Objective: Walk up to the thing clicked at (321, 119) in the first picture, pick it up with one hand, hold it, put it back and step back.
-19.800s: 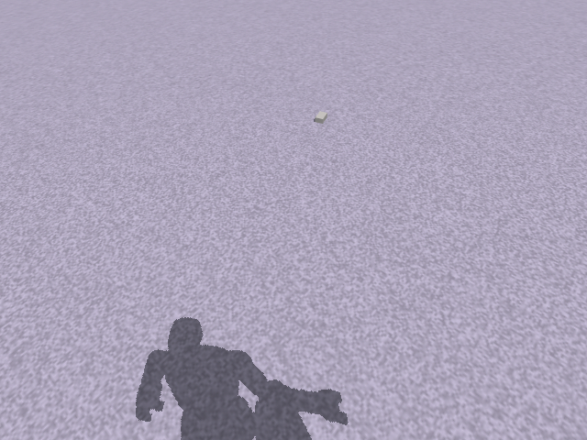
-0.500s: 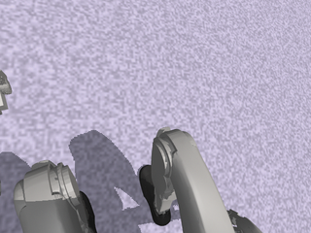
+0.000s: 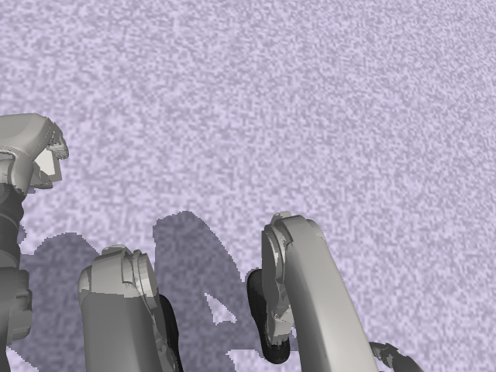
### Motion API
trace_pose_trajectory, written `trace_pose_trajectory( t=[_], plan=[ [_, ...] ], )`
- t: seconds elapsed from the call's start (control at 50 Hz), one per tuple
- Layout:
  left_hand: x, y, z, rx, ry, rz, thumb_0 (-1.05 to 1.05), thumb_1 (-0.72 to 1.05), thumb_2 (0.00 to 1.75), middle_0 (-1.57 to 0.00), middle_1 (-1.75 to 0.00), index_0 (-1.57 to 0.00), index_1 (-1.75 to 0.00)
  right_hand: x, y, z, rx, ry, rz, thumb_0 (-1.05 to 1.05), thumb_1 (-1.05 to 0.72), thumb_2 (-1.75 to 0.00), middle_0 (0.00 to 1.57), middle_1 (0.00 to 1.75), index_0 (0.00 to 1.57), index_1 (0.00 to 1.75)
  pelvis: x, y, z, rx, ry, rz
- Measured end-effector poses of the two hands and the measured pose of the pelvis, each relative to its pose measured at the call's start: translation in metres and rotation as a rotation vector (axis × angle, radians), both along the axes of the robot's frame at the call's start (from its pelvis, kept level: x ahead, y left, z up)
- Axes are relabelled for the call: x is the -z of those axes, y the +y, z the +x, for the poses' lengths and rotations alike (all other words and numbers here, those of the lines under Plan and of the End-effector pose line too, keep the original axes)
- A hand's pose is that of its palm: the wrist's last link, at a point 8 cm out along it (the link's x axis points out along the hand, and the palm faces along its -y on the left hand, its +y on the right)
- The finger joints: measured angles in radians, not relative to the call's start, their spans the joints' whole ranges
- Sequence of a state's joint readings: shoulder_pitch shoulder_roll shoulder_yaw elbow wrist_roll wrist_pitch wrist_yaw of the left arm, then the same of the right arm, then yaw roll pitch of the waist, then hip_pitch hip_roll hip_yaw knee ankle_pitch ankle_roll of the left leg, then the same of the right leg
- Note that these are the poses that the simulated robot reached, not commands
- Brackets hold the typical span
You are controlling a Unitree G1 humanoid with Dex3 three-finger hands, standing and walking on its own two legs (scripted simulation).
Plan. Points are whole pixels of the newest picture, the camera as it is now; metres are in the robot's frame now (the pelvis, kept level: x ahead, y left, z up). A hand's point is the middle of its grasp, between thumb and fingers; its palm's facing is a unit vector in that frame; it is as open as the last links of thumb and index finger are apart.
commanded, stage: lift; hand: left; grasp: from above
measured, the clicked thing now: (38, 159) +0.49 +0.30 -0.17
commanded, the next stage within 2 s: hold in 1.38 s
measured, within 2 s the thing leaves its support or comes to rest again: neither
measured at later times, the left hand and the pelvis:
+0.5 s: hand out of the picture +0.40 +0.29 +0.05, palm faces -0.44 -0.09 -0.89, open 6.5 cm; pelvis +0.00 +0.00 +0.13, yaw +4 degrees
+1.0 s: hand out of the picture +0.33 +0.27 +0.23, palm faces -0.44 -0.09 -0.89, open 6.6 cm; pelvis +0.03 +0.00 +0.30, yaw +7 degrees
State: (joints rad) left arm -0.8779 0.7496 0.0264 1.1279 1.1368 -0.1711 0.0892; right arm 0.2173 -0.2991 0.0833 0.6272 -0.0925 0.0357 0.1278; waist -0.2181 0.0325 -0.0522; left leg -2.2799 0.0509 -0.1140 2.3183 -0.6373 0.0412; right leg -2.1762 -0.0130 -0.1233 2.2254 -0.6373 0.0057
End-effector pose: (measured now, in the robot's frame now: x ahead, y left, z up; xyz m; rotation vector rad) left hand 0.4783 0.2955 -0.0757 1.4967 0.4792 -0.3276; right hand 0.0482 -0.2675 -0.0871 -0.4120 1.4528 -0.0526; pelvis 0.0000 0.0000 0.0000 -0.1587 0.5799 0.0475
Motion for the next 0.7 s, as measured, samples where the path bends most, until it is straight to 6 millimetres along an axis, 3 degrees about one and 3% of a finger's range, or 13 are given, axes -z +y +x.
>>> trace_pose_trajectory(
  t=[0.16,0.36,0.52,0.7],
  plan=[
    [-0.053,0.005,-0.024,0.027,-0.043,-0.018,-0.06,0.27,0.16,-0.61,-0.24,-1.15,-0.36,-0.022,-0.005,0.027,0.003,-0.074,-0.018,0.00,-0.90,-0.90,0.21,0.30,0.21,0.30,-0.029,0.001,-0.001,-0.015,0.012,0.020],
    [-0.127,0.009,-0.053,-0.001,-0.053,-0.014,-0.07,0.29,0.13,-0.61,-0.24,-1.15,-0.35,-0.068,0.008,0.066,0.011,-0.204,0.013,0.00,-0.90,-0.90,0.21,0.30,0.21,0.30,-0.084,0.004,0.000,-0.031,-0.008,0.037],
    [-0.193,0.000,-0.081,0.007,-0.058,-0.038,-0.07,0.30,0.12,-0.61,-0.23,-1.16,-0.34,-0.117,0.019,0.084,0.027,-0.281,0.037,0.00,-0.90,-0.90,0.21,0.30,0.21,0.30,-0.138,0.003,0.002,-0.043,-0.056,0.055],
    [-0.274,-0.005,-0.114,-0.012,-0.070,-0.038,-0.07,0.30,0.11,-0.61,-0.23,-1.16,-0.34,-0.185,0.026,0.095,0.052,-0.354,0.055,0.01,-0.90,-0.90,0.21,0.30,0.21,0.30,-0.207,0.003,0.008,-0.057,-0.142,0.082]
  ],
)
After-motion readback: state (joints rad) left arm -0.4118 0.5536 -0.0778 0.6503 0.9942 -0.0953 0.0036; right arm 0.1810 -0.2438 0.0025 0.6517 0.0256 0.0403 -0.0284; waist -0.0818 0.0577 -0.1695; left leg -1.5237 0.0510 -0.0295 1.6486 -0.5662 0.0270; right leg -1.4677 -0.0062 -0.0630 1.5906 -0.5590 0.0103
